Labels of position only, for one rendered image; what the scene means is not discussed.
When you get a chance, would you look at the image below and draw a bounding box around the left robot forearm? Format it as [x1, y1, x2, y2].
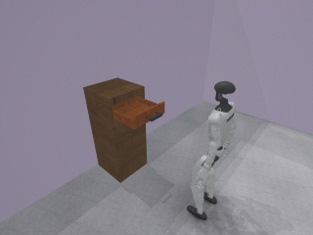
[202, 142, 218, 172]

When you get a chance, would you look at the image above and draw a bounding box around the handle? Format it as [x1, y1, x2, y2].
[146, 112, 163, 121]

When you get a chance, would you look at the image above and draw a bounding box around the robot torso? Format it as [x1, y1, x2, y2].
[207, 107, 234, 162]

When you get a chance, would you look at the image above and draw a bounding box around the cabinet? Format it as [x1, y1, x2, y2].
[83, 77, 148, 183]

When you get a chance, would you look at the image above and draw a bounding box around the right robot forearm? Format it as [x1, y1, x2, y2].
[224, 128, 236, 146]

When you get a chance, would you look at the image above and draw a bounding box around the left robot hand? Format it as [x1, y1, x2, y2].
[196, 169, 209, 187]

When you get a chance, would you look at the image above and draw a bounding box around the right robot upper arm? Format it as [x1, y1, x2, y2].
[228, 102, 237, 130]

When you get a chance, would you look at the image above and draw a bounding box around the right robot hand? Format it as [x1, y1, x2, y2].
[223, 144, 230, 159]

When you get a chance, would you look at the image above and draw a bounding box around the drawer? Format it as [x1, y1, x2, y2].
[112, 96, 165, 129]

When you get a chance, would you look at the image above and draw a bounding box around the right robot foot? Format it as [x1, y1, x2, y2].
[203, 192, 217, 205]

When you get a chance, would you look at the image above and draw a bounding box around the left robot upper arm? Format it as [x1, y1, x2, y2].
[207, 112, 222, 149]

